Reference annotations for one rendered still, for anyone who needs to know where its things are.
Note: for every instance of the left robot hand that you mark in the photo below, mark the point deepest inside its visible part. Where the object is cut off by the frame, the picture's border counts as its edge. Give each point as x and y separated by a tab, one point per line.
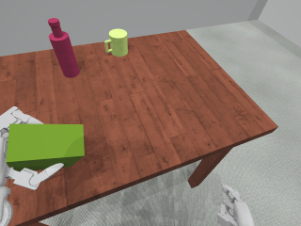
26	178

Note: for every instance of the table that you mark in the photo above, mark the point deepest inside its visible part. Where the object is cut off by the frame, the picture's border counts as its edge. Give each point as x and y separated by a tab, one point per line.
163	106

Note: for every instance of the right robot hand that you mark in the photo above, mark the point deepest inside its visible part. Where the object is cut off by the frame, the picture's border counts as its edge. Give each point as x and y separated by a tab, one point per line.
238	213

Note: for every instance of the sponge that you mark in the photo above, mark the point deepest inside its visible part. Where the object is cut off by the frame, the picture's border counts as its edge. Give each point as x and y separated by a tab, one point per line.
38	146

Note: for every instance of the robot left forearm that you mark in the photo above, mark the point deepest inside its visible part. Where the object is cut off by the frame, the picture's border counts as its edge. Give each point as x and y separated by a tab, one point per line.
6	209

